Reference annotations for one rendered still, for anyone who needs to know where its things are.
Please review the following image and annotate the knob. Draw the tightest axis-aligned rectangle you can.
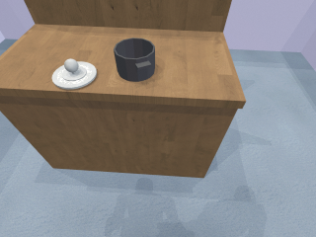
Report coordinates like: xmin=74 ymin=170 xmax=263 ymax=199
xmin=64 ymin=58 xmax=79 ymax=73

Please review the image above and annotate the lid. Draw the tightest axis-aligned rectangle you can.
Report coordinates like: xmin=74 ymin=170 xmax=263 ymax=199
xmin=51 ymin=61 xmax=97 ymax=90

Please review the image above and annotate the table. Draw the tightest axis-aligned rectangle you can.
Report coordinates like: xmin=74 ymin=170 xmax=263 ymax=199
xmin=0 ymin=0 xmax=247 ymax=178

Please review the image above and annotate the pot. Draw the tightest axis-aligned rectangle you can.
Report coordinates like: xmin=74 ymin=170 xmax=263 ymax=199
xmin=114 ymin=38 xmax=155 ymax=82

